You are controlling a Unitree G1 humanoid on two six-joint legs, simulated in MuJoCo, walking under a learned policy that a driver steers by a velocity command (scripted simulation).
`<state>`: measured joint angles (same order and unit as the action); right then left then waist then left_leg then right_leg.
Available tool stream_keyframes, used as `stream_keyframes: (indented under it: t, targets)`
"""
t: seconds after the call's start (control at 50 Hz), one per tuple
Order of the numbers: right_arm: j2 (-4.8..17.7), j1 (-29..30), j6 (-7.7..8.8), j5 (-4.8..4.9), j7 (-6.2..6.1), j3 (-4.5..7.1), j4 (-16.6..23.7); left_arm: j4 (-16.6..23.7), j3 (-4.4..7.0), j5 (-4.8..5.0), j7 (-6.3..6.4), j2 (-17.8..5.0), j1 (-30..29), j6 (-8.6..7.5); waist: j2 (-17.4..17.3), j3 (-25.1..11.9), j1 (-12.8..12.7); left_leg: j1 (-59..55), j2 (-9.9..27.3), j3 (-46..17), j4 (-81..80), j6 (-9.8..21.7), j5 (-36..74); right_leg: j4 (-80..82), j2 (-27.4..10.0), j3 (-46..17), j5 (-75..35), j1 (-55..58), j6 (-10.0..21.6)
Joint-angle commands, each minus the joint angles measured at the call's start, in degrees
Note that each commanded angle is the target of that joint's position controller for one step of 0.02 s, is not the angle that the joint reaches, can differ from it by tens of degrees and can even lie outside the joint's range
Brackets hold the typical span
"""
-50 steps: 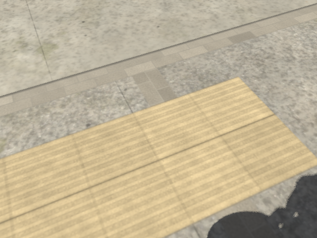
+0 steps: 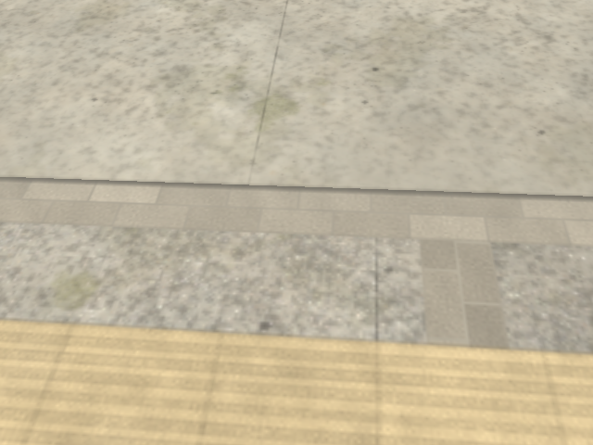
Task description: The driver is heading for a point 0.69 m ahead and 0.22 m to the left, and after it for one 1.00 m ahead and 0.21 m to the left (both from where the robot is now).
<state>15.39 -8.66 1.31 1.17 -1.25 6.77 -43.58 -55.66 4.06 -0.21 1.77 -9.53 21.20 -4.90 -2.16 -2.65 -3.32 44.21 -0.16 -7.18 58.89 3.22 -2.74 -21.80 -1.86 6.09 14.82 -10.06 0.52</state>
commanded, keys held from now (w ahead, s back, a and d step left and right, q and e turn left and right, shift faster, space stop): w+q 0.66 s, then w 0.20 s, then no key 0.14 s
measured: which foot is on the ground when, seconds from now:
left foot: up 0.00-0.22, down 0.24-0.68, up 0.70-1.00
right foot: down 0.00-0.26, up 0.28-0.66, down 0.68-1.00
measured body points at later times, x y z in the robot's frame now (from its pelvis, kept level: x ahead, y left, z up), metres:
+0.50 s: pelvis +0.27 +0.07 +0.00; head +0.31 +0.08 +0.45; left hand +0.38 +0.38 -0.09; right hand +0.42 -0.16 -0.12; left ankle +0.24 +0.13 -0.74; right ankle +0.44 -0.07 -0.68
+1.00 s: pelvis +0.53 +0.11 +0.00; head +0.57 +0.13 +0.45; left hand +0.43 +0.36 -0.12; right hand +0.83 +0.00 -0.09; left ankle +0.56 +0.32 -0.69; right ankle +0.57 +0.02 -0.74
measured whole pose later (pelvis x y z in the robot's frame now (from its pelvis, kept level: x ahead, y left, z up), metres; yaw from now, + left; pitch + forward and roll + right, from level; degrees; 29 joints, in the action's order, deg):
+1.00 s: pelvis +0.53 +0.11 +0.00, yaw +29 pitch +2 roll -1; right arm 14.7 -6.0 3.1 0.2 -0.4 4.4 -38.7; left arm -49.0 3.7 0.2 -0.5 -13.5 18.5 -4.6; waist -2.0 1.9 -4.1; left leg 37.0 4.2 -3.4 46.5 -0.2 -8.0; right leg -17.5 2.4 1.6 9.9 -9.5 2.4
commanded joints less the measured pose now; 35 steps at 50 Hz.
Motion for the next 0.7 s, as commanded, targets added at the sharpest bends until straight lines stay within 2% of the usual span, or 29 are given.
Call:
stream_keyframes:
  t: [0.02, 0.06, 0.12, 0.16, 0.2, 0.22, 0.24, 0.26, 0.28, 0.3, 0.32, 0.34, 0.36, 0.38, 0.42, 0.46, 0.5, 0.54, 0.58, 0.62, 0.64, 0.66, 0.68, 0.7]
  targets:
    - [-1.11, 6.53, 0.65, 0.01, 1.23, -0.75, 5.23, 2.77, 1.82, 0.60, 0.82, -8.49, -3.43, -1.31, 7.10, 2.07, 1.09, 2.19, 1.80, 0.97, -10.56, -0.31, 5.61, 10.54, -13.24, -6.64, -15.41, 5.42, 6.18]
    - [-1.66, 10.44, 0.51, 0.08, 2.06, -1.17, 6.62, 1.88, 2.10, 0.83, 0.93, -9.12, -1.79, -1.04, 6.89, 3.39, -0.32, 0.95, 2.31, 3.51, -14.55, -0.40, 6.60, 10.63, -13.81, -4.35, -15.60, 7.05, 6.28]
    - [-1.80, 15.11, 0.52, 0.36, 3.30, -1.60, 8.51, 0.83, 2.54, 1.06, 0.76, -10.17, 0.42, -0.15, 6.83, 5.91, -1.87, 1.28, 2.56, 6.57, -18.54, 0.48, 2.33, 9.32, -15.14, -2.13, -17.54, 11.51, 6.34]
    - [-1.44, 16.15, 0.69, 0.51, 4.19, -1.64, 9.34, 0.77, 3.04, 1.31, 0.53, -11.57, 0.40, 0.46, 7.33, 6.31, -1.42, -1.52, 1.62, 9.47, -21.11, 1.98, -3.69, 6.10, -15.63, 0.17, -25.74, 13.61, 5.68]
    - [0.50, 12.82, 0.78, 0.04, 4.53, -0.79, 9.30, 1.28, 3.81, 1.85, 0.32, -14.28, -0.13, 0.72, 9.98, 3.44, 1.22, -12.56, -2.50, 13.93, -22.82, 4.00, -9.51, -1.90, -14.93, 3.27, -48.59, 13.14, 4.71]
    - [2.48, 6.26, 0.77, 0.14, 4.65, 0.34, 7.74, 1.59, 4.03, 2.15, 0.33, -15.33, -0.76, 0.86, 10.02, 0.15, 5.12, -21.69, -5.06, 15.26, -26.35, 5.66, -7.87, -10.38, -13.83, 4.72, -56.88, 12.41, 3.99]
    - [6.00, -4.47, 0.69, 0.11, 4.12, 2.16, 4.65, 2.19, 3.93, 2.14, 0.41, -15.27, -1.67, 0.67, 8.77, -4.82, 10.36, -39.14, -5.82, 13.12, -29.13, 8.18, -2.64, -23.38, -12.08, 5.84, -55.30, 3.77, 2.24]
    - [11.03, -12.42, 0.58, 0.68, 2.88, 3.43, 2.34, 4.50, 2.71, -0.52, 0.07, -11.71, -2.36, 0.03, -2.50, -10.66, 11.68, -59.35, 7.01, -6.77, -27.60, 13.03, 3.24, -44.63, -8.10, 5.17, -14.26, -16.89, -0.18]
    - [14.77, -13.19, 1.15, 0.07, 2.83, 2.98, 3.64, 8.28, 0.52, 0.55, -1.64, -7.52, -0.31, -2.79, -14.21, -20.07, 7.51, -72.66, 19.64, -39.24, -39.21, 24.54, -10.66, -60.72, 2.75, -5.87, 19.03, -35.23, -1.50]
    - [9.90, -15.76, 0.84, -1.10, 2.24, 1.73, 3.16, 9.16, 1.90, 2.45, -2.52, -12.59, -7.69, -5.12, -6.43, -17.14, 11.31, -71.45, 17.46, -34.29, -42.27, 20.83, -12.49, -62.43, 0.17, -11.88, 14.50, -42.46, 0.00]
    - [7.08, -11.60, 1.06, -0.61, 1.91, 0.98, 3.23, 10.18, 1.65, 2.90, -2.48, -12.59, -10.79, -5.48, -4.56, -10.96, 9.96, -64.69, 15.05, -25.26, -41.67, 17.85, -7.19, -58.73, -2.01, -11.01, 9.25, -43.11, 1.02]
    - [5.62, -5.67, 1.54, -0.13, 1.86, 0.31, 4.41, 9.92, 1.68, 1.76, -1.72, -11.71, -11.32, -5.12, 1.96, -6.45, 6.68, -53.94, 12.57, -18.81, -42.25, 15.87, 0.25, -52.97, -4.40, -11.03, 5.43, -38.31, 0.35]
    - [4.12, -2.22, 1.98, 0.01, 1.77, -0.33, 4.91, 10.13, 2.18, 0.56, -1.15, -12.07, -11.39, -4.41, 2.71, -4.05, 4.61, -46.07, 10.74, -15.05, -43.24, 14.78, 5.40, -48.20, -5.66, -10.85, 3.44, -33.71, -0.79]
    - [3.67, -1.22, 2.29, -0.23, 1.57, -0.63, 5.25, 10.78, 2.35, 0.38, -1.03, -11.63, -10.94, -3.65, 2.05, -3.14, 3.08, -41.41, 9.78, -13.84, -44.38, 14.85, 6.98, -46.15, -6.13, -11.02, 2.24, -30.49, -1.70]
    - [4.31, -1.84, 2.65, 0.07, 1.18, -0.66, 5.01, 12.56, 2.31, 0.04, -0.88, -10.33, -11.60, -2.65, 2.11, -1.63, 1.77, -36.25, 8.93, -12.46, -45.25, 15.18, 10.22, -40.69, -5.42, -9.85, 1.01, -29.24, -3.49]
    - [5.78, -2.64, 2.70, 0.31, 0.60, -0.25, 4.84, 14.79, 1.41, -0.53, -0.79, -8.44, -16.67, -2.41, 1.81, 0.62, 2.35, -30.63, 6.94, -9.29, -45.57, 14.23, 10.94, -30.82, -4.05, -8.54, -4.41, -27.62, -4.32]
    - [6.60, -3.92, 2.43, 0.65, 0.36, 0.25, 4.53, 16.21, 0.37, -0.83, -1.27, -6.33, -21.85, -2.52, 0.06, 1.44, 4.30, -25.82, 3.31, -5.84, -44.31, 11.90, 8.34, -18.87, -1.07, -7.04, -14.49, -21.54, -3.78]
    - [7.05, -7.30, 2.30, 0.68, 0.55, 0.53, 3.51, 17.63, 0.36, -0.01, -1.74, -7.07, -25.06, -2.53, -1.52, 1.57, 6.23, -24.38, 3.35, -7.64, -43.94, 10.65, 3.43, -12.84, 1.32, -6.99, -20.89, -16.98, -3.54]
    - [6.56, -9.20, 2.39, 1.15, 0.61, 0.49, 2.74, 18.90, 0.87, 0.86, -1.93, -9.29, -26.16, -2.40, -2.75, 1.88, 6.26, -27.24, 4.90, -11.51, -42.14, 9.88, -1.29, -9.23, 1.41, -9.24, -20.24, -15.85, -2.78]
    - [6.30, -9.99, 2.31, 1.19, 0.32, 0.59, 2.82, 19.47, 1.57, 1.08, -2.28, -11.45, -25.43, -2.71, -3.66, 1.32, 5.37, -32.08, 6.73, -15.24, -38.19, 8.86, -3.25, -7.10, 1.12, -10.77, -16.18, -14.81, -1.34]
    - [6.40, -9.86, 2.09, 1.05, 0.20, 0.74, 3.13, 19.43, 1.90, 1.11, -2.39, -12.07, -24.01, -3.05, -4.20, 0.98, 4.38, -33.33, 6.75, -16.37, -35.83, 8.26, -2.59, -6.10, 1.36, -10.48, -13.72, -12.78, -0.41]
    - [5.72, -9.36, 1.94, 0.82, 0.16, 0.52, 3.77, 18.63, 2.41, 0.87, -2.31, -12.73, -20.27, -3.34, -4.04, -0.63, 2.20, -33.22, 5.01, -16.17, -31.73, 7.24, 0.50, -4.33, 2.01, -9.50, -12.48, -7.07, 0.84]
    - [3.38, -8.68, 2.14, 0.32, 0.42, -0.31, 4.51, 17.52, 3.06, 0.03, -2.24, -14.23, -13.74, -3.60, -2.46, -5.17, -0.99, -30.67, 2.28, -13.13, -22.31, 5.46, 2.67, -5.50, -1.23, -11.08, -12.52, 3.06, 3.06]
    - [0.33, -10.08, 2.32, -1.12, 0.58, -1.41, 5.52, 16.53, 3.66, -0.56, -1.96, -17.22, -4.18, -3.35, 5.79, -13.08, -3.60, -21.99, -2.09, -7.22, -5.03, 3.04, -10.98, -6.53, -11.29, -21.70, -12.12, 18.31, 6.31]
